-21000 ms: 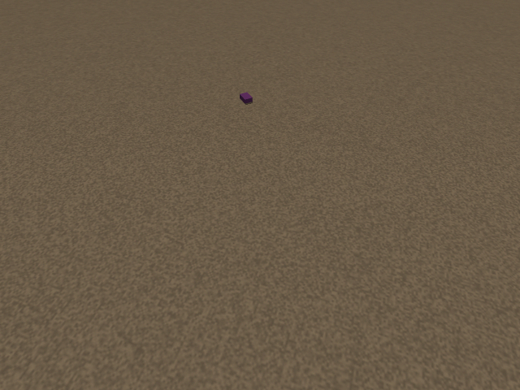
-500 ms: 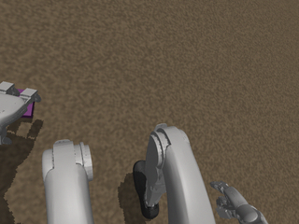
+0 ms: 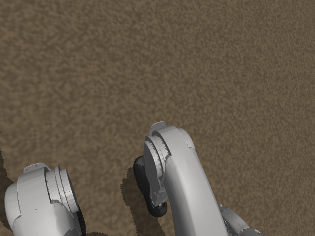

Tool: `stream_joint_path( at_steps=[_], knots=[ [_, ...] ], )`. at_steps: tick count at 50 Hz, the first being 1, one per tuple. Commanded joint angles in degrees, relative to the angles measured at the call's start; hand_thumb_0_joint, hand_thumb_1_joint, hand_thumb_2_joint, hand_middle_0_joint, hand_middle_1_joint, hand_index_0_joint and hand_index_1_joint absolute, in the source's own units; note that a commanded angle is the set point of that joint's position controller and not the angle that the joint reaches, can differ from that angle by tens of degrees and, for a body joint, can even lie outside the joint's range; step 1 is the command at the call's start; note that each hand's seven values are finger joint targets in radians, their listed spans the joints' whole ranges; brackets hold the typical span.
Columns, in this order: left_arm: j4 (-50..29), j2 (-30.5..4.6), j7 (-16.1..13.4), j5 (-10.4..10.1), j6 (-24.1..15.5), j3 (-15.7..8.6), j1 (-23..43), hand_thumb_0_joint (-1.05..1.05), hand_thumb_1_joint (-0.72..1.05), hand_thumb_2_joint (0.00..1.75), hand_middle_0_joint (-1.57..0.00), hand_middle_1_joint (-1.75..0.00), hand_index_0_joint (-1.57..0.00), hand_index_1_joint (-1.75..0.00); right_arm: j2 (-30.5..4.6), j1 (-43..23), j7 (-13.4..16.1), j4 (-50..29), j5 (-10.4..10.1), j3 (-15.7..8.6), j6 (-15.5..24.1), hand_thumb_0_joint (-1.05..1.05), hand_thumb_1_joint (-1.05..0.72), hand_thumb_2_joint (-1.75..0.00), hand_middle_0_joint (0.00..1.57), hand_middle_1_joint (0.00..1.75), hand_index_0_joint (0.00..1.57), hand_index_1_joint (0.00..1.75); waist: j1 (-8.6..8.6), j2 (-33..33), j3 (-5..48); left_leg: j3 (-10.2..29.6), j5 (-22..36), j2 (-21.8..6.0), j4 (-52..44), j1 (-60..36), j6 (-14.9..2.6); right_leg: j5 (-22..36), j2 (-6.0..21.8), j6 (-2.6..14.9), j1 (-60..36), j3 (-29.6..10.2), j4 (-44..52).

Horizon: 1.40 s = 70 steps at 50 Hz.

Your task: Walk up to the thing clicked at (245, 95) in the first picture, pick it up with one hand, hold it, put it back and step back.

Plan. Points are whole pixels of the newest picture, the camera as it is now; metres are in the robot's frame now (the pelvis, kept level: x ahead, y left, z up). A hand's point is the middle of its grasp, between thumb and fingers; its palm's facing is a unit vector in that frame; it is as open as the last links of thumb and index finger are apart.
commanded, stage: rest palm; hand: left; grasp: from above
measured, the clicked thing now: out of the picture +0.46 +0.28 -0.28
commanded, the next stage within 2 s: close in 1.00 s
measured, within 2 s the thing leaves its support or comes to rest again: neither
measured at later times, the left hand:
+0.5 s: hand out of the picture +0.41 +0.27 -0.22, palm faces -0.36 +0.03 -0.93, open 13.4 cm
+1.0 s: hand out of the picture +0.44 +0.28 -0.25, palm faces -0.57 -0.07 -0.82, open 13.5 cm
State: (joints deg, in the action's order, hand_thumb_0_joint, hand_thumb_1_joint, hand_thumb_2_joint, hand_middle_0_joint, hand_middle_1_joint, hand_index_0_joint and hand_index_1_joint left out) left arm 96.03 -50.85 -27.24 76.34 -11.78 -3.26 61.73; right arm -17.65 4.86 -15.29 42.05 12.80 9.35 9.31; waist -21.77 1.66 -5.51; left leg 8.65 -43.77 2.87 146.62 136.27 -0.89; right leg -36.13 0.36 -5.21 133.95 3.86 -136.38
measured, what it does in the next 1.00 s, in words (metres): stands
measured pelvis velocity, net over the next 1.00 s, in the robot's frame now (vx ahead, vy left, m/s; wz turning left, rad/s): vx -0.01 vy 0.00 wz -0.04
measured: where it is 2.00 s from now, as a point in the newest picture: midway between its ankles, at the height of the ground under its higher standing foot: (117, 219)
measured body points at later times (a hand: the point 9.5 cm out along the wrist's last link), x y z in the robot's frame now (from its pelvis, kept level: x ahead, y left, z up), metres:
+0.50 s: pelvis -0.01 +0.01 +0.01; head +0.22 +0.15 +0.37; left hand +0.42 +0.27 -0.17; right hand +0.07 -0.28 -0.04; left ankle +0.05 +0.11 -0.26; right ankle +0.11 -0.13 -0.26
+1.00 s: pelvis -0.01 +0.00 +0.00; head +0.29 +0.10 +0.33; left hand +0.47 +0.28 -0.21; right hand +0.02 -0.26 -0.06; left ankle +0.05 +0.11 -0.26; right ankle +0.11 -0.14 -0.26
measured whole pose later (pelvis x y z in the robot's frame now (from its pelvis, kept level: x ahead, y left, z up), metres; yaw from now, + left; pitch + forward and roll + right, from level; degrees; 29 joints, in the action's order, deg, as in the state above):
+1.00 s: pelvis -0.01 +0.00 +0.00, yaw -2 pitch +29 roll -14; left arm 93.2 -58.7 -27.6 77.3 -22.8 -5.4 56.8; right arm -19.4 6.4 -14.7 35.9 15.3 16.6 7.7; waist -22.6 6.6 -11.4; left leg 13.1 -44.8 2.6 147.7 132.1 0.6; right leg -35.3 -0.4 -4.5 129.5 7.7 -135.0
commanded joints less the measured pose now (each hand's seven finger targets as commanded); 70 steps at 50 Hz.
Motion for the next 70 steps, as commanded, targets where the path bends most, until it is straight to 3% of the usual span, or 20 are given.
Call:
stream_joint_path(
  at_steps=[1, 2, 3, 6, 9, 11, 16, 18, 22, 26, 29, 33, 39, 43, 46, 51, 56, 61, 66, 70],
  knots=[
    [-11.16, -15.96, 4.84, -2.81, -6.23, -2.74, 3.68, 0.0, -0.37, 0.82, -0.03, -1.11, -0.13, -1.01, -19.69, 15.1, 1.72, -0.99, -0.42, -4.3, -1.77, 0.0, -0.9, -0.9, 0.2, 0.3, 0.2, 0.3, 1.22, -18.78, 45.16, -5.2, 24.8, 0.65, -14.75, -28.31, -0.18, 20.99, -1.78, 6.13, -35.5, 6.09, 11.4],
    [-14.26, -17.78, 5.12, -3.33, -8.38, -4.46, 2.06, 0.0, -0.38, 0.82, -0.03, -1.1, -0.13, -1.0, -19.57, 15.15, 2.07, -1.7, -0.14, -4.23, -2.85, 0.0, -0.9, -0.9, 0.2, 0.3, 0.2, 0.3, 2.3, -19.04, 46.6, -5.44, 26.11, 0.56, -14.53, -28.25, -0.08, 23.14, -1.8, 6.09, -39.34, 5.75, 12.08],
    [-16.19, -18.03, 5.35, -3.22, -10.7, -5.3, 2.99, 0.0, -0.38, 0.82, -0.03, -1.1, -0.13, -1.0, -20.85, 15.5, 2.46, -4.04, 0.5, -3.58, -3.35, 0.0, -0.9, -0.9, 0.2, 0.3, 0.2, 0.3, -0.13, -16.53, 47.61, -5.27, 28.16, 0.48, -12.65, -27.76, 0.1, 27.18, -1.62, 6.31, -41.19, 6.0, 11.61],
    [-21.62, -21.93, 3.72, -2.74, -17.3, -8.73, 2.85, 0.0, -0.37, 0.82, -0.03, -1.08, -0.12, -0.98, -21.09, 15.55, 3.93, -5.26, 1.14, -3.18, -5.57, 0.0, -0.9, -0.89, 0.2, 0.3, 0.2, 0.3, 0.59, -14.3, 48.88, -4.96, 28.16, -0.55, -10.96, -28.15, -0.2, 29.11, -1.99, 6.11, -44.24, 5.07, 11.91],
    [-19.36, -21.16, -0.75, -0.71, -22.49, -8.39, 3.7, 0.0, -0.36, 0.81, -0.02, -1.05, -0.12, -0.95, -20.02, 13.41, 4.6, -5.41, 2.65, -2.57, -6.98, 0.0, -0.89, -0.89, 0.2, 0.3, 0.2, 0.3, 1.89, -17.23, 44.91, -4.83, 23.76, -1.59, -11.1, -30.54, -0.36, 20.14, -3.28, 6.72, -39.13, 5.12, 13.25],
    [-17.5, -19.69, -4.65, 1.88, -23.79, -6.01, 4.6, 0.0, -0.34, 0.8, -0.02, -1.03, -0.12, -0.93, -18.93, 12.72, 5.0, -3.04, 3.28, -2.26, -7.65, 0.0, -0.88, -0.89, 0.2, 0.3, 0.2, 0.3, 2.07, -19.57, 42.09, -4.49, 18.44, -1.82, -12.89, -32.32, -0.39, 13.34, -3.95, 6.93, -34.08, 5.2, 14.24],
    [-10.28, -14.3, -15.89, 10.46, -19.57, 1.98, 4.77, 0.0, -0.33, 0.8, -0.03, -1.02, -0.12, -0.92, -19.17, 7.32, 6.12, 1.54, 4.76, -3.23, -7.74, 0.0, -0.89, -0.89, 0.2, 0.3, 0.2, 0.3, 1.1, -21.72, 35.36, -3.86, 9.09, -2.41, -17.22, -33.41, 0.37, 4.77, -5.54, 7.0, -22.55, 7.72, 14.28],
    [-7.74, -11.51, -19.81, 11.96, -16.42, 4.21, 6.29, 0.0, -0.33, 0.8, -0.02, -1.06, -0.12, -0.95, -19.08, 6.26, 6.27, 1.89, 4.88, -3.39, -7.05, 0.0, -0.89, -0.89, 0.2, 0.3, 0.2, 0.3, -0.46, -21.45, 33.03, -3.18, 8.5, -2.44, -19.01, -33.32, 0.91, 4.61, -5.7, 7.01, -19.38, 8.98, 13.99],
    [-5.22, -3.95, -24.7, 9.1, -9.14, 7.78, 9.08, 0.0, -0.37, 0.83, -0.02, -1.07, -0.11, -0.98, -18.33, 4.25, 4.56, 2.53, 4.48, -3.87, -3.99, 0.0, -0.89, -0.89, 0.2, 0.3, 0.2, 0.3, -2.16, -22.27, 31.29, -0.85, 10.4, -2.94, -20.16, -32.28, 1.51, 7.73, -4.61, 6.67, -14.75, 8.92, 11.73],
    [-3.0, -1.55, -23.85, 5.72, -1.89, 8.23, 9.69, 0.0, -0.37, 0.83, -0.02, -1.06, -0.11, -0.97, -19.24, 2.28, 2.38, 1.47, 3.2, -3.79, -0.23, 0.0, -0.89, -0.89, 0.2, 0.3, 0.2, 0.3, -2.64, -23.69, 29.56, 1.4, 8.86, -3.29, -20.79, -31.14, 2.04, 7.95, -2.93, 6.48, -9.78, 8.89, 9.2],
    [-2.46, -2.49, -20.24, 4.26, 1.6, 6.0, 12.48, 0.0, -0.36, 0.83, -0.02, -1.07, -0.11, -0.98, -20.77, 3.56, 0.85, 0.21, 1.88, -3.92, 2.09, 0.0, -0.89, -0.9, 0.2, 0.3, 0.2, 0.3, -2.79, -25.47, 28.45, 2.51, 8.6, -2.93, -21.24, -31.25, 2.34, 7.47, -1.33, 6.15, -7.55, 8.78, 7.87],
    [-2.07, -8.98, -14.06, 2.76, 2.21, 0.38, 14.87, 0.0, -0.36, 0.82, -0.02, -1.1, -0.11, -1.0, -22.4, 4.61, -0.17, -2.65, 0.51, -3.52, 3.49, 0.0, -0.9, -0.9, 0.2, 0.3, 0.2, 0.3, -2.5, -26.61, 31.26, 3.64, 11.42, -2.5, -20.94, -33.61, 2.45, 9.56, -0.51, 5.9, -10.55, 8.59, 6.7],
    [-3.99, -15.04, -6.43, 0.64, -1.73, -3.85, 12.22, 0.0, -0.39, 0.83, -0.03, -1.11, -0.12, -1.02, -20.5, 10.47, -0.18, -3.86, 1.05, -1.85, 2.32, 0.0, -0.91, -0.9, 0.2, 0.3, 0.2, 0.3, -3.34, -26.61, 36.94, 0.61, 17.72, -1.95, -18.05, -33.01, 1.03, 14.85, -1.91, 5.83, -22.35, 8.8, 8.74],
    [-5.87, -14.54, -2.51, 0.12, -6.84, -1.55, 7.14, 0.0, -0.4, 0.84, -0.03, -1.1, -0.12, -1.01, -20.18, 12.81, 0.59, -5.3, 1.38, 0.14, 0.55, 0.0, -0.91, -0.9, 0.2, 0.3, 0.2, 0.3, -4.41, -22.67, 37.41, -1.19, 25.7, -1.48, -13.65, -32.35, 0.61, 21.01, -2.86, 5.83, -29.52, 9.36, 10.34],
    [-8.19, -18.13, -1.35, -0.03, -10.98, -2.84, 5.87, 0.0, -0.41, 0.86, -0.04, -1.07, -0.11, -1.0, -20.44, 14.47, 1.38, -5.53, 1.77, 1.19, -1.22, 0.0, -0.9, -0.9, 0.2, 0.3, 0.2, 0.3, -4.03, -20.61, 38.96, -2.0, 27.36, -1.48, -12.51, -30.54, 0.54, 23.64, -3.07, 5.85, -35.03, 9.2, 11.4],
    [-9.87, -23.13, -4.19, 0.73, -17.6, -5.05, 5.61, 0.0, -0.38, 0.85, -0.03, -1.03, -0.1, -0.96, -20.95, 13.46, 2.49, -7.58, 3.04, 2.6, -3.48, 0.0, -0.89, -0.9, 0.2, 0.3, 0.2, 0.3, -2.44, -21.35, 37.37, -2.01, 22.27, -2.16, -12.99, -31.32, 0.63, 17.91, -3.85, 6.33, -34.71, 9.38, 12.47],
    [-10.0, -20.52, -11.62, 5.87, -18.44, -0.41, 6.52, 0.0, -0.32, 0.83, -0.03, -1.04, -0.12, -0.95, -20.01, 9.22, 3.59, -4.04, 5.03, 2.21, -4.09, 0.0, -0.88, -0.89, 0.2, 0.3, 0.2, 0.3, -1.32, -24.28, 34.09, -2.24, 11.97, -2.8, -15.91, -31.91, 0.67, 8.5, -5.29, 6.25, -28.8, 8.98, 13.43],
    [-5.59, -16.13, -20.88, 9.61, -12.26, 5.02, 7.06, 0.0, -0.33, 0.84, -0.03, -1.07, -0.12, -0.97, -20.99, 5.4, 4.89, -1.18, 5.27, 0.64, -2.94, 0.0, -0.88, -0.89, 0.2, 0.3, 0.2, 0.3, -2.98, -20.87, 28.27, -2.11, 6.88, -3.11, -18.79, -30.12, 1.08, 4.13, -6.14, 6.31, -23.41, 9.63, 15.75],
    [-4.34, -10.11, -24.24, 4.38, -3.69, 6.37, 9.36, 0.0, -0.38, 0.88, -0.03, -1.05, -0.1, -0.98, -20.87, 4.99, 3.21, -0.37, 4.25, 0.02, 0.65, 0.0, -0.89, -0.89, 0.2, 0.3, 0.2, 0.3, -4.07, -21.14, 28.2, 0.82, 8.25, -3.75, -20.06, -27.8, 1.28, 7.61, -4.31, 6.07, -18.02, 9.42, 13.5],
    [-1.86, -8.75, -19.89, 1.35, 2.01, 5.48, 10.93, 0.0, -0.36, 0.87, -0.03, -1.05, -0.1, -0.98, -22.27, 5.87, 1.71, -1.36, 1.97, -0.59, 3.07, 0.0, -0.88, -0.89, 0.2, 0.3, 0.2, 0.3, -4.98, -22.51, 27.31, 2.79, 7.75, -3.88, -20.37, -28.49, 1.27, 8.42, -2.95, 6.2, -14.74, 9.81, 10.86]
  ],
)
